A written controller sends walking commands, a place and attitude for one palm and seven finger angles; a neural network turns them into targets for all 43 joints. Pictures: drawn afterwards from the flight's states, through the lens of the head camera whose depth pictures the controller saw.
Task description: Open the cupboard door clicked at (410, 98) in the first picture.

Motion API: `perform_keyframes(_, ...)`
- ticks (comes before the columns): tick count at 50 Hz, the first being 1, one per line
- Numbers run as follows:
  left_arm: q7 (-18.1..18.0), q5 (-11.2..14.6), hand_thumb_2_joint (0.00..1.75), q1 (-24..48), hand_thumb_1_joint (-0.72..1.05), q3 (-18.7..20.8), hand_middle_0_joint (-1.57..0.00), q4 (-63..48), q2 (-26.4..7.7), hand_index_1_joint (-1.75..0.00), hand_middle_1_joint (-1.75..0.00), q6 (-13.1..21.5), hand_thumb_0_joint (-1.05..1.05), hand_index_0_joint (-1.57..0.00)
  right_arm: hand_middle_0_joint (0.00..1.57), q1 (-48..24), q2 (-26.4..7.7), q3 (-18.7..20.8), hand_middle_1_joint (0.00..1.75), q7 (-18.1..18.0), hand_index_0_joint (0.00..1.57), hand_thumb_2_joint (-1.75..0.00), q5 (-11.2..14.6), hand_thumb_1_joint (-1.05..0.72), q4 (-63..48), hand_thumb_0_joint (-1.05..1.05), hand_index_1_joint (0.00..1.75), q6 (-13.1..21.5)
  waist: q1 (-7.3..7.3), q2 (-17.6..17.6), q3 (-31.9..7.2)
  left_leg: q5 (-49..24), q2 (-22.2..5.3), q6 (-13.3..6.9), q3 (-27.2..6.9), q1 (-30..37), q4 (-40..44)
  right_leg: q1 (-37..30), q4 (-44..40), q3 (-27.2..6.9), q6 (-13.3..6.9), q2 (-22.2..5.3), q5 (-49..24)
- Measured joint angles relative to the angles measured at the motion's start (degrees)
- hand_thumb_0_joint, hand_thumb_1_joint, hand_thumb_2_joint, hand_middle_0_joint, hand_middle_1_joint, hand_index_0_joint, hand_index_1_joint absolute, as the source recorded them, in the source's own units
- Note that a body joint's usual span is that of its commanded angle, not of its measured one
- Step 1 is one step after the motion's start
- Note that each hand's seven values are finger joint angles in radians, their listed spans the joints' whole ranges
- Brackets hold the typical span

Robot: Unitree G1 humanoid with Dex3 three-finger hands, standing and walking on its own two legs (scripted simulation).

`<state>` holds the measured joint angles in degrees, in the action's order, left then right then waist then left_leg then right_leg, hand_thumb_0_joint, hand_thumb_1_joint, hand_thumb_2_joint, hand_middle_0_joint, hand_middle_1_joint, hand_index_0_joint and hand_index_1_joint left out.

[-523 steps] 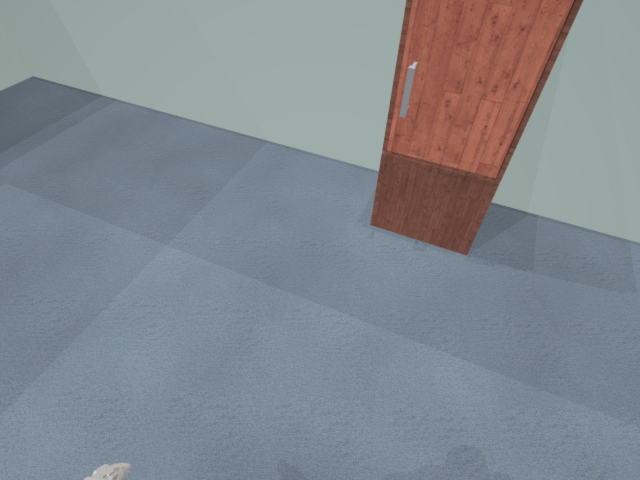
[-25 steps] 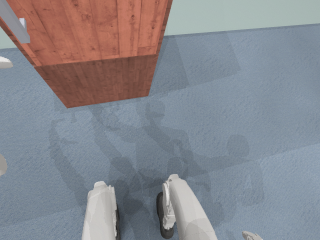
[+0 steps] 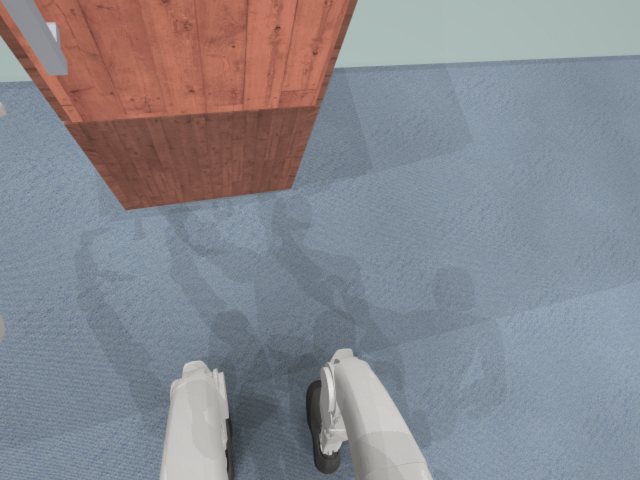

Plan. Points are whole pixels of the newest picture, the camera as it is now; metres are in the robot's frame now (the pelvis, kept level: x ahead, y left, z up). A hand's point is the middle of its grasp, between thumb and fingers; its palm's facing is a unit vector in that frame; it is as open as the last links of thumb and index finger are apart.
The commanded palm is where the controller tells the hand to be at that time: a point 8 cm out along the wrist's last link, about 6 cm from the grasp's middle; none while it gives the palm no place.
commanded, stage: move the hooked fingers beside the handle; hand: left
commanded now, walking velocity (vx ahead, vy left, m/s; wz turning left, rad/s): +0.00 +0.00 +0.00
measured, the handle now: out of the picture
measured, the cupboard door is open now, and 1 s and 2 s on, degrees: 0 0 0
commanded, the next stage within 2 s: slide the fingers in behind the handle in 0.46 s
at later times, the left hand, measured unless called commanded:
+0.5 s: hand out of the picture +0.54 +0.31 +0.05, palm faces +0.15 -0.99 -0.03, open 14.0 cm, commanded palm +0.53 +0.32 +0.05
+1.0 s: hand out of the picture +0.55 +0.28 +0.05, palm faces +0.16 -0.99 -0.02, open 14.0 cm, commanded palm +0.54 +0.30 +0.06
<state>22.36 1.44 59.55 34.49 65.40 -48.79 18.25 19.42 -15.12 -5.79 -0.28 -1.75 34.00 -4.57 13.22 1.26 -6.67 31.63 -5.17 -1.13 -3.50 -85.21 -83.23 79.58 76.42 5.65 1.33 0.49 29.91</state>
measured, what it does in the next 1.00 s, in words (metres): stands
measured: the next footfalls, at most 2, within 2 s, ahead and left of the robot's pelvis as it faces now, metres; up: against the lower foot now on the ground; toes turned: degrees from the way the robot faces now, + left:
none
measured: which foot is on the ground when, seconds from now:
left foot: down 0.00-1.00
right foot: down 0.00-1.00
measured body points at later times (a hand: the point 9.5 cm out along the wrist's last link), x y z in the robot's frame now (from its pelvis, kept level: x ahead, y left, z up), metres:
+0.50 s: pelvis +0.00 +0.00 +0.00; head +0.21 +0.05 +0.40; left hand +0.53 +0.36 +0.06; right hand +0.02 -0.26 -0.10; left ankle +0.04 +0.10 -0.58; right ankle +0.05 -0.14 -0.58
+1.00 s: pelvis +0.00 -0.01 +0.00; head +0.21 +0.04 +0.39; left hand +0.53 +0.33 +0.05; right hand +0.02 -0.28 -0.10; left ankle +0.04 +0.10 -0.58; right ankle +0.05 -0.14 -0.58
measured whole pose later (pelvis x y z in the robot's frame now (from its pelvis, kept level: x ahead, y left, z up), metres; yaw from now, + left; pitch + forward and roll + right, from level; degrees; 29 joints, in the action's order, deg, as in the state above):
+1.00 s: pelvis +0.00 -0.01 +0.00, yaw +0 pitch +33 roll -7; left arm 18.9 1.4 60.5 32.6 69.3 -45.9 19.8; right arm 17.8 -16.1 -5.6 -0.9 -1.6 33.4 -4.1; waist 13.8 1.7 -6.3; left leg 31.8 -5.5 -0.4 -3.4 -85.2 -83.7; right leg 80.5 78.0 5.3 0.6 0.8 30.5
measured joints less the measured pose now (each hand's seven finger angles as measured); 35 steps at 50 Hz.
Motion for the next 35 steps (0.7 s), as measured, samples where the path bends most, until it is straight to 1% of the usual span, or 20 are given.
perform_keyframes(3, 0.33, 0.63, 0.30, 0.71, -0.50, -2.45, -0.29, 1.49, 0.82, -1.20, -1.20, -0.93, -0.01, -0.30, 0.21, 0.00, -0.14, -0.08, 0.30, -0.16, 0.20, -0.90, 0.13, -0.91, -0.02, 0.00, 0.30, -0.14, -0.27, 0.03, -0.11, -0.21, 0.29, -0.15, -0.07, 1.22, 0.90, -1.40, -1.00, 0.13, 0.11, -0.22, -0.15)
perform_keyframes(7, -0.04, 0.66, 0.30, 0.79, -0.50, -3.60, -0.30, 4.27, 1.58, -1.20, -1.20, -1.65, -0.01, -0.30, 0.21, -0.10, -0.66, -0.38, 0.30, -0.62, 0.20, -0.90, 0.16, -0.91, -0.83, 0.00, 0.30, 0.14, 0.03, 0.15, -0.57, -0.33, 0.45, -0.33, 0.18, 1.89, 1.54, -2.00, -1.55, -0.06, 0.24, -0.38, -0.24)
perform_keyframes(9, -0.76, 0.20, 0.30, 0.54, -0.50, -2.91, -0.30, 4.86, 1.62, -1.20, -1.20, -1.00, -0.01, -0.30, 0.21, -0.36, -0.91, -0.45, 0.30, -0.77, 0.20, -0.90, 0.00, -0.91, -1.28, 0.00, 0.30, 0.47, 0.42, 0.19, -0.61, -0.22, 0.37, -0.37, 0.31, 1.72, 1.35, -1.74, -1.34, -0.21, 0.27, -0.32, -0.19)
perform_keyframes(12, -1.84, -0.50, 0.30, 0.18, -0.50, -1.16, -0.30, 4.37, 1.34, -1.20, -1.20, 1.00, -0.01, -0.30, 0.21, -0.88, -1.08, -0.35, 0.30, -0.67, 0.20, -0.90, -0.31, -0.91, -1.61, 0.00, 0.30, 0.75, 0.95, 0.22, -0.37, 0.08, 0.16, -0.36, 0.39, 1.10, 0.65, -1.01, -0.66, -0.36, 0.28, -0.14, 0.01)
perform_keyframes(15, -2.13, -0.78, 0.30, 0.28, -0.50, 0.09, -0.30, 3.54, 0.58, -1.20, -1.20, 2.67, -0.01, -0.30, 0.21, -1.25, -0.99, -0.23, 0.30, -0.45, 0.20, -0.90, -0.44, -0.91, -1.57, 0.00, 0.30, 0.55, 1.19, 0.18, 0.05, 0.38, -0.02, -0.29, 0.42, 0.45, -0.08, -0.26, 0.12, -0.44, 0.23, 0.02, 0.25)
perform_keyframes(17, -1.78, -0.65, 0.30, 0.49, -0.50, 0.07, -0.30, 3.19, 0.07, -1.20, -1.20, 2.81, -0.01, -0.30, 0.21, -1.28, -0.87, -0.17, 0.30, -0.34, 0.20, -0.90, -0.35, -0.91, -1.43, 0.00, 0.30, 0.16, 1.06, 0.23, 0.37, 0.49, -0.04, -0.23, 0.39, 0.16, -0.37, 0.07, 0.46, -0.44, 0.21, 0.04, 0.39)
perform_keyframes(20, -0.69, -0.19, 0.30, 0.28, -0.50, -0.41, -0.30, 2.79, -0.10, -1.20, -1.20, 1.88, -0.01, -0.30, 0.21, -0.97, -0.70, -0.19, 0.30, -0.31, 0.20, -0.90, -0.13, -0.91, -1.24, 0.00, 0.30, -0.51, 0.51, 0.42, 0.64, 0.49, 0.04, -0.15, 0.42, -0.01, -0.36, 0.31, 0.63, -0.47, 0.16, -0.04, 0.51)
perform_keyframes(23, 0.20, 0.67, 0.30, -0.60, -0.50, -0.81, -0.30, 1.84, 0.84, -1.20, -1.20, 0.70, -0.01, -0.30, 0.21, -0.61, -0.42, -0.13, 0.30, -0.29, 0.20, -0.90, 0.01, -0.91, -0.84, 0.00, 0.30, -0.89, -0.27, 0.52, 0.70, 0.35, 0.09, -0.06, 0.50, 0.25, 0.07, 0.17, 0.40, -0.54, 0.11, -0.09, 0.48)
perform_keyframes(26, 0.38, 1.35, 0.30, -1.82, -0.50, -0.33, -0.30, 0.42, 2.42, -1.20, -1.20, 0.61, -0.01, -0.30, 0.21, -0.43, -0.15, 0.02, 0.30, -0.16, 0.20, -0.90, 0.00, -0.91, -0.30, 0.00, 0.30, -0.89, -0.78, 0.58, 0.31, 0.23, 0.07, 0.13, 0.50, 0.68, 0.58, -0.17, 0.05, -0.52, -0.06, -0.06, 0.44)
perform_keyframes(29, -0.15, 1.61, 0.30, -2.22, -0.50, 0.04, -0.30, 0.08, 3.34, -1.20, -1.20, 1.11, -0.01, -0.30, 0.21, -0.61, 0.07, 0.13, 0.30, -0.06, 0.20, -0.90, 0.01, -0.91, 0.13, 0.00, 0.30, -0.69, -0.86, 0.44, 0.05, 0.18, -0.05, 0.34, 0.40, 1.47, 0.99, -0.88, -0.27, -0.43, -0.27, 0.08, 0.44)
perform_keyframes(31, -0.60, 1.52, 0.30, -1.99, -0.50, 0.04, -0.30, 0.70, 3.30, -1.20, -1.20, 1.20, -0.01, -0.30, 0.21, -0.83, 0.05, 0.12, 0.30, -0.08, 0.20, -0.90, 0.07, -0.91, 0.13, 0.00, 0.30, -0.53, -0.69, 0.40, -0.06, 0.17, -0.16, 0.46, 0.28, 1.93, 1.15, -1.34, -0.41, -0.32, -0.41, 0.20, 0.43)
perform_keyframes(35, -1.49, 0.79, 0.30, -1.05, -0.50, -1.73, -0.30, 2.68, 2.65, -1.20, -1.20, 0.86, -0.01, -0.30, 0.21, -1.06, -0.35, 0.17, 0.30, -0.31, 0.20, -0.90, 0.24, -0.91, -0.37, 0.00, 0.30, -0.17, -0.36, 0.50, -0.08, 0.12, -0.22, 0.66, 0.02, 2.38, 1.20, -1.81, -0.42, -0.08, -0.65, 0.29, 0.45)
